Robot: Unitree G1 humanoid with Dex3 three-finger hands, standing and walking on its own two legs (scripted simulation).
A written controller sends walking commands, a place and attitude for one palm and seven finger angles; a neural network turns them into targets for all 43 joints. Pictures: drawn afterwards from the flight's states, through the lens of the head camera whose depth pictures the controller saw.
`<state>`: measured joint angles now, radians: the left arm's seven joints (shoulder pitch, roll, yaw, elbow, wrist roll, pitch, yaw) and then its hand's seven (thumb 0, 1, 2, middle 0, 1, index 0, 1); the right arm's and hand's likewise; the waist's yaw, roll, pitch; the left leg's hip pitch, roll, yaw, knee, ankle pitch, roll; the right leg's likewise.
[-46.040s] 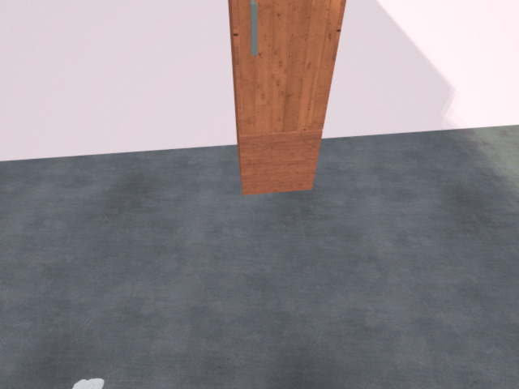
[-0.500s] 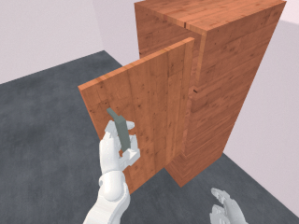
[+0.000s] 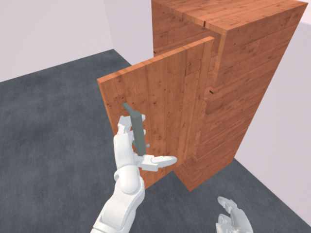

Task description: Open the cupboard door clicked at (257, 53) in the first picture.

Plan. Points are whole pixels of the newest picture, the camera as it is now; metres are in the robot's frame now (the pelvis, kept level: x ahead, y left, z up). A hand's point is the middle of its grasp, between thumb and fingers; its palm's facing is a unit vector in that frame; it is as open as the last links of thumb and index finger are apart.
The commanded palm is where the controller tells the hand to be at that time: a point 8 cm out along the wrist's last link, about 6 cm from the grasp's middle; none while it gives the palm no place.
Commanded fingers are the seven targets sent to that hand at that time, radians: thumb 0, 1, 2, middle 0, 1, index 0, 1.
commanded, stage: open thumb and fingers to let go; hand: left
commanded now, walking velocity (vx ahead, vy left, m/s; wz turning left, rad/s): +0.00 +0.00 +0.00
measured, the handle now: (134, 131) +0.34 +0.08 +0.10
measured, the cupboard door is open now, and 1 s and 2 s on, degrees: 93 97 97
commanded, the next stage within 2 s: slide the hand sideways off the handle in 0.26 s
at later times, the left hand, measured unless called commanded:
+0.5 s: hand (148, 153) +0.28 +0.04 +0.10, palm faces -0.03 -1.00 -0.06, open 15.8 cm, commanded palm +0.25 +0.07 +0.10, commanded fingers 0.00 -0.50 0.30 -0.15 -0.30 -0.15 -0.30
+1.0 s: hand (136, 169) +0.24 +0.06 +0.10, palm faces -0.09 -1.00 +0.00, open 16.3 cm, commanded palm +0.20 +0.12 +0.10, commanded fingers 0.00 -0.50 0.30 -0.15 -0.30 -0.15 -0.30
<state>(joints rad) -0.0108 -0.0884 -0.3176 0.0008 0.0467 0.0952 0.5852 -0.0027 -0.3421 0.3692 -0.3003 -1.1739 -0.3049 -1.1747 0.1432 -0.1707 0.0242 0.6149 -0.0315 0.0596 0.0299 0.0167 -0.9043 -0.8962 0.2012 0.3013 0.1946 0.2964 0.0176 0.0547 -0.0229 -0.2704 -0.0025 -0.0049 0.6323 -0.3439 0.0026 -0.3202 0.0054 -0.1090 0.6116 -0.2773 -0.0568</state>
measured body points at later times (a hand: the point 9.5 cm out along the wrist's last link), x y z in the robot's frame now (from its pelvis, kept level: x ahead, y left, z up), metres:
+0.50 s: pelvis +0.00 +0.01 +0.00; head -0.01 -0.01 +0.45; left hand +0.28 +0.10 +0.11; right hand +0.19 -0.19 -0.09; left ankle +0.00 +0.12 -0.73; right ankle +0.03 -0.08 -0.73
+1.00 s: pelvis +0.01 +0.01 +0.00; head +0.00 -0.01 +0.45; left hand +0.23 +0.12 +0.11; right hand +0.20 -0.20 -0.07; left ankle +0.00 +0.12 -0.73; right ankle +0.03 -0.08 -0.73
